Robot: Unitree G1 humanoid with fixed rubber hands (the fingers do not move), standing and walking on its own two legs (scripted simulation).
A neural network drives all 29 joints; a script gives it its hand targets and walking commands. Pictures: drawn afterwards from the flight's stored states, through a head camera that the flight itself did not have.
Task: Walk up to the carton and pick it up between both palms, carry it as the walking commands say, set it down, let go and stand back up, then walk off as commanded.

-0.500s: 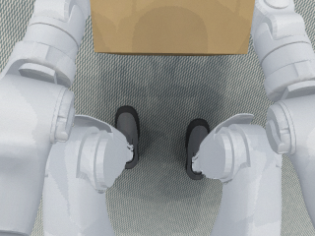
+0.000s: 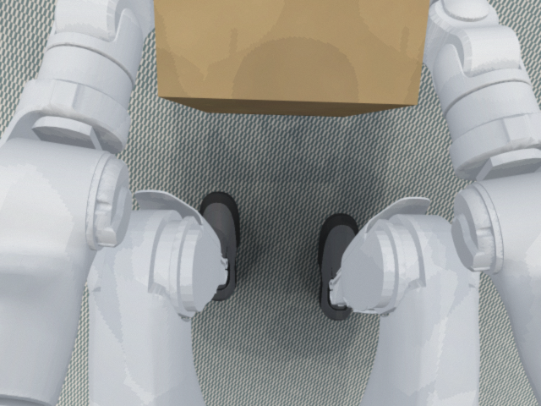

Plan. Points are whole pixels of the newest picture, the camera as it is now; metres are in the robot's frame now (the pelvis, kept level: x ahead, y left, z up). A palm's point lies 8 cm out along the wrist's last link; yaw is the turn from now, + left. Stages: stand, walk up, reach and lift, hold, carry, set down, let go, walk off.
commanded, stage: reach and lift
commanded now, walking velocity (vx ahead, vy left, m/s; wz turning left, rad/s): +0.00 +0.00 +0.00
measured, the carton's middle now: out of the picture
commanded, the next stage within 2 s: none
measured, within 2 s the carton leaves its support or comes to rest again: neither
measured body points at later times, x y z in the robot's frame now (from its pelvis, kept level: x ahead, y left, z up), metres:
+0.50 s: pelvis -0.01 +0.01 +0.05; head +0.35 +0.02 +0.30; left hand +0.58 +0.19 -0.07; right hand +0.57 -0.13 -0.09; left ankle +0.14 +0.12 -0.32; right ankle +0.11 -0.11 -0.32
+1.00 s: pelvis -0.02 +0.01 +0.09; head +0.33 +0.03 +0.37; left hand +0.56 +0.18 +0.00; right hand +0.55 -0.14 -0.02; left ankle +0.14 +0.12 -0.32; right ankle +0.11 -0.11 -0.32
